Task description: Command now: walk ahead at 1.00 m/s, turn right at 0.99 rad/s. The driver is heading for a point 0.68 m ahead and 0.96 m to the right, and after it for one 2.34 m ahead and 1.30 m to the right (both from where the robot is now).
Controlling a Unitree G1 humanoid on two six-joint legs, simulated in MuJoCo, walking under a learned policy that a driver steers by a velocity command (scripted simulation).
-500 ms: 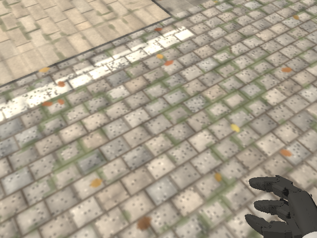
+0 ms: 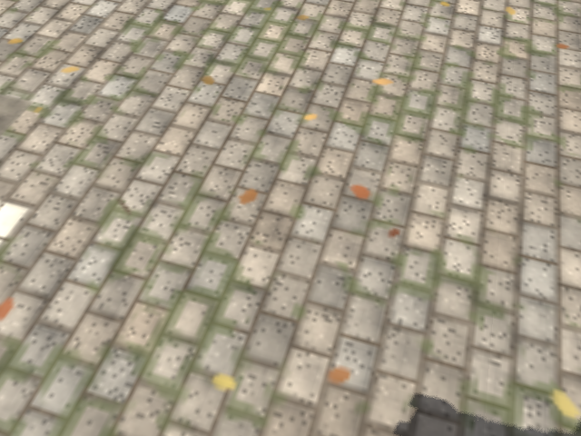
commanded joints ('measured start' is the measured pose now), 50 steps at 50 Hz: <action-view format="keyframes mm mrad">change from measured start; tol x32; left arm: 1 223 206 78 14 -6 -16 40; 34 -256 20 -32 -184 6 0 -73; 39 339 160 51 7 -2 -16 -13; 50 166 148 49 14 -12 -80 34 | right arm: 1 -141 -176 -22 -203 -9 -55 -4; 13 -370 -130 1 -288 15 12 17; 17 215 -314 -78 -171 -17 -6 -43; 50 -284 -109 2 -269 -24 32 15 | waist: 1 72 100 -64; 16 -129 16 -225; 18 -54 489 -475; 21 -42 71 -127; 33 23 46 114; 41 110 -234 -305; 50 11 62 61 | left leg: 1 -668 31 -128 53 -5 3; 13 -155 -28 -73 -813 418 -5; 16 258 -54 -63 -835 180 25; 19 481 403 -937 -1151 -572 174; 33 99 145 223 -1274 676 49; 38 195 222 228 -681 1516 58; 39 21 208 210 -359 1315 65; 40 -270 5 203 26 262 37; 41 -662 -98 56 331 -134 -15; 50 -394 76 -61 -418 112 -57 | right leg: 1 573 -358 787 -529 29 -202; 12 194 -167 513 -545 407 -30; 16 260 -123 482 8 692 63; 18 -182 26 284 608 -230 106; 19 -303 -87 239 679 -119 94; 37 106 -72 -106 7 140 0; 40 747 -137 206 -167 -19 -78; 41 988 -383 786 -306 27 -283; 50 96 -164 505 -608 162 -137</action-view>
